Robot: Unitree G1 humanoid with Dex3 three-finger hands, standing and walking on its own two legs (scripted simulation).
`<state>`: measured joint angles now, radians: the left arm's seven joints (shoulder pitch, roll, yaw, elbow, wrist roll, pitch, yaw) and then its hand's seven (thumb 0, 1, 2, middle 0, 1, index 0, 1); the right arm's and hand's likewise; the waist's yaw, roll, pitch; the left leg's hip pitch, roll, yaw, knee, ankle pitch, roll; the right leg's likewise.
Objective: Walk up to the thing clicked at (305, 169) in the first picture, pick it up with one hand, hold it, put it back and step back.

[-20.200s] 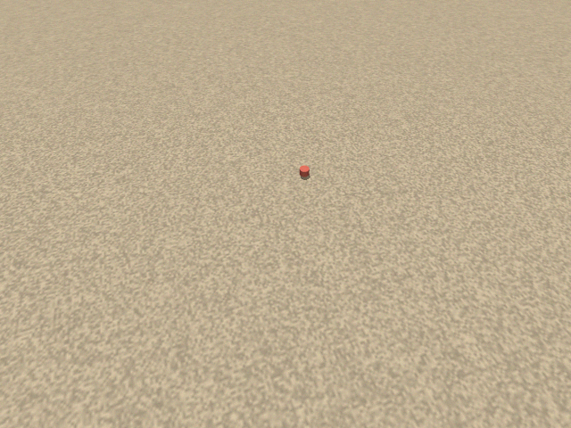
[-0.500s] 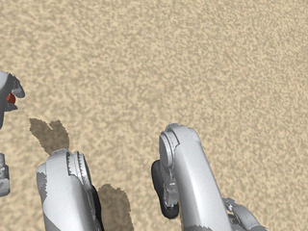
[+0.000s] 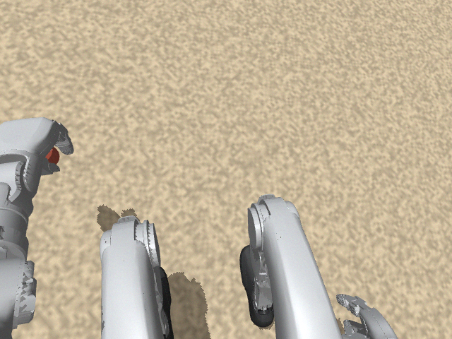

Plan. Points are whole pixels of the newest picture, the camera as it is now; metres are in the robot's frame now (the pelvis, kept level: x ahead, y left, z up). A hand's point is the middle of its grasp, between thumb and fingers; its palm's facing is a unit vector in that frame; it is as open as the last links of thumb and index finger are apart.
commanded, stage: lift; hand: left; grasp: from above
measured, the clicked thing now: (41, 154) +0.46 +0.31 -0.15
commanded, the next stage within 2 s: hold in 1.24 s
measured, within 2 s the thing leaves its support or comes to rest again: neither
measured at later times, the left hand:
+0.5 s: hand out of the picture +0.37 +0.28 +0.07, palm faces -0.42 -0.09 -0.90, open 6.0 cm
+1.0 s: hand out of the picture +0.37 +0.24 +0.23, palm faces -0.43 -0.10 -0.90, open 6.1 cm
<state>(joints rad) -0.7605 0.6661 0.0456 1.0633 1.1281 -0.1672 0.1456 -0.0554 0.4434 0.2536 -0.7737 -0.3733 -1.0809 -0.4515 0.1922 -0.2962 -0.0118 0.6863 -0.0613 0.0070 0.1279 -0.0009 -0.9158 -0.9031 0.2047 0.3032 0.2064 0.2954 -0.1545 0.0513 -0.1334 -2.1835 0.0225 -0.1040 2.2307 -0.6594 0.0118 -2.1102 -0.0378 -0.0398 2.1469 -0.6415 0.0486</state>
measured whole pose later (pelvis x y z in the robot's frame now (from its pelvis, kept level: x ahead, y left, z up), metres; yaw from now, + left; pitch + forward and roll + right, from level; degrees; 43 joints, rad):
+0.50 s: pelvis +0.01 +0.00 +0.16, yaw +3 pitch +28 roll -4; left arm -0.43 0.53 -0.07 0.68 1.00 -0.01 0.06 -0.03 0.41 0.29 -0.73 -0.47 -1.02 -0.53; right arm 0.15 -0.25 -0.03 0.66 0.02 0.03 0.01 0.00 -0.91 -0.90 0.21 0.30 0.21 0.30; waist -0.08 0.06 -0.18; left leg -1.62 0.04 -0.05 1.74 -0.60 0.01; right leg -1.58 -0.04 -0.03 1.67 -0.58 0.04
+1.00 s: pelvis +0.05 +0.00 +0.31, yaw +4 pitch +15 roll -2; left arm -0.34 0.40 -0.16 0.81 1.01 0.02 0.14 -0.03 0.41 0.31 -0.74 -0.46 -1.01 -0.53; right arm 0.24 -0.25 -0.04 0.74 0.04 -0.02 -0.06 0.00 -0.90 -0.90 0.20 0.30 0.21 0.30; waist -0.06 0.04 -0.13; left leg -0.91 0.06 0.00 1.11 -0.47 -0.01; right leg -0.89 -0.02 -0.02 1.07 -0.44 0.03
